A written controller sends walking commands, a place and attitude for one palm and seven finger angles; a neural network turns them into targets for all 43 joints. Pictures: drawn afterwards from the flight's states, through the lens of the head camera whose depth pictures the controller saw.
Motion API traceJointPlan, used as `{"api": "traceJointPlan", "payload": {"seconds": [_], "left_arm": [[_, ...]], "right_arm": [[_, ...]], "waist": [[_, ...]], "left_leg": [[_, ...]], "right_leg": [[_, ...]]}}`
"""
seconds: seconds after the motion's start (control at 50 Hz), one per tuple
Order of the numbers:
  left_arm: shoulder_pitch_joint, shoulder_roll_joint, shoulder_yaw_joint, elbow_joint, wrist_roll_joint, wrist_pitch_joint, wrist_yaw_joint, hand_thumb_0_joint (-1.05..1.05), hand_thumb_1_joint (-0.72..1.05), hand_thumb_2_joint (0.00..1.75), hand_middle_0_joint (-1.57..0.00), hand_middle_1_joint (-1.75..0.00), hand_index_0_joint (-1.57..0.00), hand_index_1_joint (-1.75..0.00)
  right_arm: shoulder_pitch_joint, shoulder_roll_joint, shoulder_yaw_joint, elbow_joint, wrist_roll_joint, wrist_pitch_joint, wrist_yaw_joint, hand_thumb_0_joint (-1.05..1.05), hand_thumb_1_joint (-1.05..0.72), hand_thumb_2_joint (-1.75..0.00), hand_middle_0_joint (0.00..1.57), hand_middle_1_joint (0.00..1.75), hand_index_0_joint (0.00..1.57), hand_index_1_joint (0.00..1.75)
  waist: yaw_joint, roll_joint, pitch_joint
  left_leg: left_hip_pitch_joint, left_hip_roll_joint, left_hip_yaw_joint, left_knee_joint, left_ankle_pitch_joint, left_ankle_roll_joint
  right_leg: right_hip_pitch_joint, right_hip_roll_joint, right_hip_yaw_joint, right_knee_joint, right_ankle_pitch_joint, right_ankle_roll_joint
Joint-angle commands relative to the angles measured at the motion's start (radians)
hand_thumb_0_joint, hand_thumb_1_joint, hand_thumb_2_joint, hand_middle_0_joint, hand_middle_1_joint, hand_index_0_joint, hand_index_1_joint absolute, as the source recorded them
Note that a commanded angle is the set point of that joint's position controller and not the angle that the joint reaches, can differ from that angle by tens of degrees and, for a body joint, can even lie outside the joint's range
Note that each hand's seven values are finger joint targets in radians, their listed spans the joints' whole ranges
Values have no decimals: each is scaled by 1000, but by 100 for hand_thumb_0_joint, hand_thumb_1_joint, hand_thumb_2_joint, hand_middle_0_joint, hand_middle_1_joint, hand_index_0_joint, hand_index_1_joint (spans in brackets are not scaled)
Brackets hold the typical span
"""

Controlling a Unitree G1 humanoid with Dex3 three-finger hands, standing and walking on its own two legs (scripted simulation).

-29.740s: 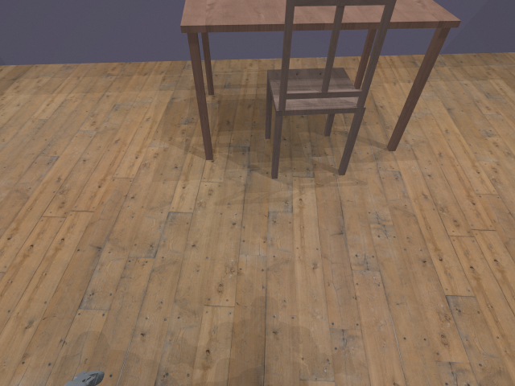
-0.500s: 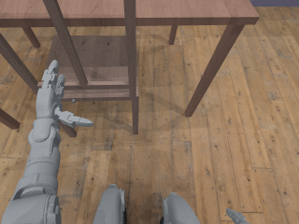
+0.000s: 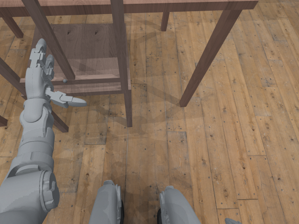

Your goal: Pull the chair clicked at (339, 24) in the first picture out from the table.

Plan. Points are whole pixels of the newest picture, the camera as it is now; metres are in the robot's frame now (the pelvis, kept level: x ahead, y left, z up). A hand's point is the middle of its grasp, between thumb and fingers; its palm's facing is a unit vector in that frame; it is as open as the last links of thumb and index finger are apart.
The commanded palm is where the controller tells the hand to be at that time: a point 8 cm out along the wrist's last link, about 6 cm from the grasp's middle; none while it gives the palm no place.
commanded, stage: push the fingers through the gap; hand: left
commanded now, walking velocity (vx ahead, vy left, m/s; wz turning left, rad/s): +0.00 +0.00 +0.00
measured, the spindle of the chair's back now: (51, 40) +0.59 +0.25 +0.06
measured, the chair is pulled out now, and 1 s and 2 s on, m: -0.09 -0.09 -0.09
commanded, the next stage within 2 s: hook a spindle and tug to test in 0.28 s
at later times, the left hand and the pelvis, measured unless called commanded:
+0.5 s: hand (65, 84) +0.46 +0.20 +0.04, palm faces +0.10 -0.99 -0.04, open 16.8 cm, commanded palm +0.44 +0.24 +0.04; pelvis +0.00 +0.00 +0.00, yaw +0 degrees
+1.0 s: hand (66, 85) +0.46 +0.19 +0.04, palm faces +0.11 -0.99 -0.04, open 10.5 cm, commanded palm +0.43 +0.24 +0.04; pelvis +0.00 +0.00 +0.00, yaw +0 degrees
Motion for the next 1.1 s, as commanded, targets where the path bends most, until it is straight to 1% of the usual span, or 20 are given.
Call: {"api": "traceJointPlan", "payload": {"seconds": [0.0, 0.08, 0.12, 0.16, 0.22, 0.26, 0.36, 0.42, 0.46, 0.52, 0.56, 0.62, 0.66, 0.7, 0.78, 0.86, 0.88, 0.96, 1.04, 1.08], "left_arm": [[-285, 232, 51, -218, -8, -52, 4, 0, -50, 30, -6, -8, -6, -8], [-272, 212, 37, -272, -8, -65, 12, 0, -50, 30, -6, -8, -6, -8], [-296, 216, 35, -267, -9, -70, 15, 0, -50, 30, -6, -8, -6, -8], [-309, 226, 41, -283, -6, -83, 18, 0, -50, 30, -6, -8, -6, -8], [-290, 217, 38, -233, -8, -81, 15, 0, -50, 30, -6, -8, -6, -8], [-305, 204, 20, -251, -8, -89, 4, 0, -50, 30, -6, -8, -6, -8], [-297, 209, 29, -200, -14, -80, -5, 0, -50, 30, -6, -8, -6, -8], [-328, 187, 9, -207, -15, -81, -4, 0, -50, 30, -11, -24, -11, -24], [-332, 185, 7, -238, -11, -90, 1, 0, -50, 30, -15, -35, -15, -35], [-317, 221, 35, -222, -5, -89, 10, 0, -50, 30, -20, -52, -20, -52], [-327, 174, -1, -213, -4, -86, 14, 0, -50, 30, -24, -63, -24, -63], [-329, 202, 18, -220, -4, -87, 21, 0, -50, 30, -29, -79, -29, -79], [-357, 180, -1, -247, -2, -93, 26, 0, -50, 30, -32, -90, -32, -90], [-297, 197, 23, -221, -3, -89, 31, 0, -39, 35, -36, -101, -36, -101], [-290, 214, 40, -224, -5, -89, 28, 0, -16, 44, -43, -123, -43, -123], [-299, 175, 8, -224, -8, -91, 21, 0, 6, 54, -50, -145, -50, -145], [-304, 199, 22, -214, -6, -92, 24, 0, 12, 56, -50, -145, -50, -145], [-323, 171, -1, -230, -7, -101, 23, 0, 34, 66, -50, -145, -50, -145], [-323, 196, 18, -206, -6, -99, 26, 0, 56, 76, -50, -145, -50, -145], [-308, 191, 17, -229, -5, -102, 25, 0, 68, 80, -50, -145, -50, -145]], "right_arm": [[127, -175, -58, -75, 0, -6, -10, 0, -90, -90, 20, 30, 20, 30], [121, -168, -60, -78, 3, -4, -11, 0, -90, -90, 20, 30, 20, 30], [121, -166, -57, -68, 3, -5, -13, 0, -90, -90, 20, 30, 20, 30], [120, -167, -57, -67, 1, -8, -15, 0, -90, -90, 20, 30, 20, 30], [118, -167, -56, -60, 1, -8, -15, 0, -90, -90, 20, 30, 20, 30], [113, -165, -55, -64, 3, -13, -14, 0, -90, -90, 20, 30, 20, 30], [111, -171, -55, -62, 5, -12, -16, 0, -90, -90, 20, 30, 20, 30], [108, -168, -55, -67, 4, -12, -14, 0, -90, -90, 20, 30, 20, 30], [110, -169, -58, -70, 2, -14, -13, 0, -90, -90, 20, 30, 20, 30], [108, -169, -57, -68, 1, -10, -14, 0, -90, -90, 20, 30, 20, 30], [104, -166, -54, -70, 3, -9, -10, 0, -90, -90, 20, 30, 20, 30], [104, -168, -54, -71, 2, -7, -12, 0, -90, -90, 20, 30, 20, 30], [104, -166, -55, -72, 1, -10, -11, 0, -90, -90, 20, 30, 20, 30], [106, -168, -56, -75, 1, -6, -10, 0, -90, -90, 20, 30, 20, 30], [106, -167, -53, -74, 1, -5, -10, 0, -90, -90, 20, 30, 20, 30], [103, -163, -54, -76, 6, -8, -10, 0, -90, -90, 20, 30, 20, 30], [106, -169, -55, -70, 5, -7, -11, 0, -90, -90, 20, 30, 20, 30], [104, -165, -56, -69, 4, -14, -12, 0, -90, -90, 20, 30, 20, 30], [109, -170, -54, -64, 2, -13, -13, 0, -90, -90, 20, 30, 20, 30], [106, -166, -57, -69, 1, -11, -12, 0, -90, -90, 20, 30, 20, 30]], "waist": [[2, 67, -507], [6, 81, -519], [-6, 67, -491], [-1, 102, -505], [-12, 53, -464], [-6, 113, -488], [-12, 84, -447], [-17, 69, -461], [-10, 112, -507], [-3, 76, -495], [-13, 92, -470], [-8, 79, -472], [-12, 112, -501], [-3, 64, -486], [-1, 44, -478], [-11, 65, -462], [-11, 52, -448], [-10, 102, -472], [-11, 65, -460], [0, 98, -484]], "left_leg": [[554, -27, -34, -120, 362, 16], [570, -29, -28, -125, 365, 15], [543, -30, -23, -122, 354, 17], [567, -30, -27, -122, 367, 14], [537, -30, -23, -123, 339, 17], [566, -31, -24, -122, 349, 14], [546, -29, -27, -121, 331, 16], [546, -32, -29, -120, 319, 18], [594, -30, -34, -121, 352, 15], [549, -33, -27, -116, 337, 17], [566, -31, -35, -124, 322, 14], [547, -32, -30, -125, 304, 16], [580, -31, -37, -125, 321, 14], [555, -33, -30, -129, 315, 15], [515, -35, -22, -124, 308, 19], [531, -34, -24, -131, 288, 17], [524, -31, -28, -134, 275, 16], [562, -33, -32, -135, 288, 13], [531, -34, -31, -128, 282, 18], [564, -33, -29, -132, 313, 13]], "right_leg": [[122, 20, 12, -199, 385, -14], [140, 20, 17, -207, 395, -13], [151, 20, 19, -210, 403, -11], [134, 18, 18, -202, 400, -14], [143, 21, 18, -215, 393, -10], [125, 19, 21, -209, 388, -14], [108, 19, 16, -211, 369, -14], [113, 19, 16, -213, 357, -13], [96, 18, 13, -205, 367, -17], [132, 19, 19, -204, 375, -14], [91, 20, 11, -207, 343, -16], [114, 19, 17, -212, 338, -15], [95, 18, 14, -206, 340, -17], [125, 21, 17, -214, 349, -14], [156, 19, 24, -212, 368, -11], [126, 20, 21, -218, 338, -13], [118, 20, 19, -221, 321, -13], [95, 19, 17, -217, 314, -16], [110, 21, 20, -213, 320, -15], [116, 18, 18, -212, 342, -17]]}}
